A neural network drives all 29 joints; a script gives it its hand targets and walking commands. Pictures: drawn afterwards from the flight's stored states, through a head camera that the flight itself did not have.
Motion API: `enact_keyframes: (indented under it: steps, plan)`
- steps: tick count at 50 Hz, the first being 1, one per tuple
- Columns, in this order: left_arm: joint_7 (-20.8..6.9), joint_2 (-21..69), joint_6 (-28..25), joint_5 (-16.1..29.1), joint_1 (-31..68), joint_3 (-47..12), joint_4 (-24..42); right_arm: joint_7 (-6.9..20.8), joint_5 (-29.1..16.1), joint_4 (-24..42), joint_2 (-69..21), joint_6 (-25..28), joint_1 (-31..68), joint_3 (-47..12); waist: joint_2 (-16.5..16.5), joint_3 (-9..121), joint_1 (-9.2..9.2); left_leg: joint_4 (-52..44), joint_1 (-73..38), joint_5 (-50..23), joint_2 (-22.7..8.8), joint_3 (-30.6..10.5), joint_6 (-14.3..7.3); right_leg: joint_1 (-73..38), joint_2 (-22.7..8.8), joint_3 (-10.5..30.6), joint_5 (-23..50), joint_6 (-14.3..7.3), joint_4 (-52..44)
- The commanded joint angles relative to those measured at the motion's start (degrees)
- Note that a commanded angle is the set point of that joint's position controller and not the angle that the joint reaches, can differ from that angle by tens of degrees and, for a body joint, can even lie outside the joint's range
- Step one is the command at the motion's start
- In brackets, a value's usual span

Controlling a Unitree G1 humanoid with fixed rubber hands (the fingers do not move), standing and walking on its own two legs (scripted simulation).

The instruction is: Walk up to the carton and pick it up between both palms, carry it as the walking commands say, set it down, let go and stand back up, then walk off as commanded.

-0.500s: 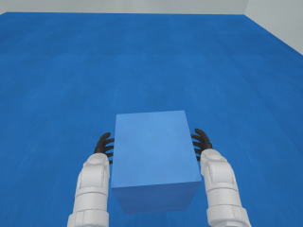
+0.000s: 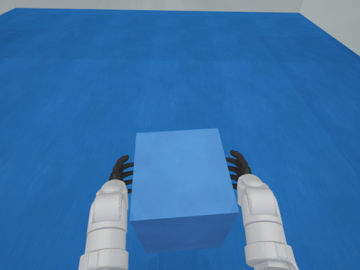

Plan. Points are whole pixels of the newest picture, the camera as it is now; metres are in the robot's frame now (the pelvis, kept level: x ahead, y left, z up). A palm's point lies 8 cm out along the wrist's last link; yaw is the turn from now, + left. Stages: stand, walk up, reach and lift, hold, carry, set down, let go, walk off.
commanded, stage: reach and lift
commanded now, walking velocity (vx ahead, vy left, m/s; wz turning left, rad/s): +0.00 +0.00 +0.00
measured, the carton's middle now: (180, 193) +0.32 +0.00 -0.02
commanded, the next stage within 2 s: hold in 0.52 s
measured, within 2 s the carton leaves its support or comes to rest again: neither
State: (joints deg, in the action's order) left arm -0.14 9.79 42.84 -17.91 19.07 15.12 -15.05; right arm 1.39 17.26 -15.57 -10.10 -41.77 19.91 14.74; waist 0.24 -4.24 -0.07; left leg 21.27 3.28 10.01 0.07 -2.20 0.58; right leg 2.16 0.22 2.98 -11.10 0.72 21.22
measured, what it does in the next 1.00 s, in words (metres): stands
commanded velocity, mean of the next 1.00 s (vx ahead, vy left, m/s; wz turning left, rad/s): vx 0.00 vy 0.00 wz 0.00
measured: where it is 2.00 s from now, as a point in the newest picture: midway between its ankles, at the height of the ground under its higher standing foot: (164, 269)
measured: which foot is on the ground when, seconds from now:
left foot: down 0.00-1.00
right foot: down 0.00-1.00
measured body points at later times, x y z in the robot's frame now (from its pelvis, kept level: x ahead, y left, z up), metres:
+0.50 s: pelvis +0.01 +0.00 +0.00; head -0.03 +0.00 +0.45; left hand +0.30 +0.15 +0.04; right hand +0.31 -0.15 +0.04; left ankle +0.03 +0.13 -0.74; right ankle +0.02 -0.13 -0.74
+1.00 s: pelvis -0.01 +0.00 +0.00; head -0.05 +0.01 +0.45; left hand +0.29 +0.15 +0.04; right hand +0.30 -0.14 +0.05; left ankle +0.03 +0.13 -0.74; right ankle +0.02 -0.13 -0.74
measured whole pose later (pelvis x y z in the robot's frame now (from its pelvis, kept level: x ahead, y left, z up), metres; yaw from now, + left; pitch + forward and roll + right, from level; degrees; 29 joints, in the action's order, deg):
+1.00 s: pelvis -0.01 +0.00 +0.00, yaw +0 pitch -9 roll +0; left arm 0.3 9.3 44.5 -17.3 17.3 12.4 -14.4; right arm 1.2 16.4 -13.8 -9.3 -43.6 17.4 13.3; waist 0.5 -3.4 0.2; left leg 21.9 3.1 9.7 0.4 -2.5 0.4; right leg 1.9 0.0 2.9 -10.9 0.8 21.8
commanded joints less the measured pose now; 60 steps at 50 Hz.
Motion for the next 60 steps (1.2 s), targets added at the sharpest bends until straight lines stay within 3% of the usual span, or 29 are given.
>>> enact_keyframes:
  steps: [1, 17, 30, 45, 57, 58, 60]
  plan:
    - [-12.9, 49.2, -2.4, 14.9, 29.8, -30.9, 3.3, 11.0, -13.0, 0.7, -51.2, 1.1, 24.6, -28.6, -0.1, 16.1, 0.42, -2.8, -5.0, -7.3, 4.8, -0.6, -0.3, -1.3, 5.0, 0.7, 8.0, -0.4, -3.4]
    - [-12.5, 48.5, -1.5, 15.7, 23.1, -32.5, 7.4, 10.7, -14.3, 5.3, -51.2, 0.1, 18.7, -30.7, -0.1, 15.9, -0.09, -3.1, -6.1, -11.4, 5.2, -0.9, -0.3, -2.1, 5.0, 0.9, 12.6, -0.2, -3.7]
    - [-12.6, 49.1, -1.2, 16.3, 22.4, -33.5, 8.4, 11.0, -14.5, 6.3, -51.4, -0.3, 18.0, -31.0, -0.2, 14.4, 0.32, -3.2, -4.7, -7.3, 5.2, -1.0, -0.4, -1.1, 4.9, 0.4, 8.1, -0.6, -3.8]
    - [-13.4, 50.5, -1.3, 16.0, 26.5, -32.3, 5.1, 12.0, -14.5, 3.3, -52.1, -0.3, 22.2, -29.3, -0.3, 12.8, 0.36, -3.6, -2.9, 0.6, 4.8, -0.9, -0.6, 1.0, 4.7, 0.0, 0.2, -1.1, -4.0]
    - [-13.3, 50.7, -1.0, 16.2, 25.4, -32.6, 5.2, 12.2, -14.8, 3.4, -52.0, -0.5, 21.2, -29.9, -0.4, 13.9, 0.27, -3.4, -4.4, -3.4, 4.9, -1.1, -0.5, 0.5, 4.8, 0.1, 3.9, -1.0, -4.0]
    - [-13.2, 50.5, -0.5, 17.4, 27.4, -34.6, 6.6, 12.3, -16.5, 5.0, -52.2, -1.1, 24.7, -32.0, -2.4, 18.1, -0.60, 1.7, 3.5, 10.1, -5.0, -1.6, -1.9, 9.6, -7.2, 0.9, -5.7, -1.0, 0.9]
    - [-12.6, 50.6, 0.1, 17.5, 26.6, -34.0, 6.5, 11.8, -16.8, 4.6, -52.7, -2.1, 24.9, -33.2, -1.2, 17.6, -1.15, 2.8, 8.7, 26.3, -4.6, -3.2, -3.0, 14.3, -7.0, 5.0, -26.7, -2.4, -0.9]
